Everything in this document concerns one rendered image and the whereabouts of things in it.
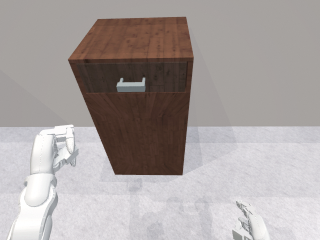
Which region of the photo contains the drawer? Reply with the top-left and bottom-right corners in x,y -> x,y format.
76,61 -> 187,93

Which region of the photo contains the robot right hand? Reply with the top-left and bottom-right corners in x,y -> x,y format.
232,199 -> 271,240

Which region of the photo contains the left robot forearm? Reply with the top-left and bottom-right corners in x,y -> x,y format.
6,172 -> 58,240

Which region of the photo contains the robot left hand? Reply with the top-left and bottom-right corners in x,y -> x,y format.
30,124 -> 79,175

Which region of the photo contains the handle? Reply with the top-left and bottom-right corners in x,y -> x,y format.
116,77 -> 146,92

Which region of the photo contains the cabinet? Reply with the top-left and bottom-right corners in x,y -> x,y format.
68,16 -> 194,176

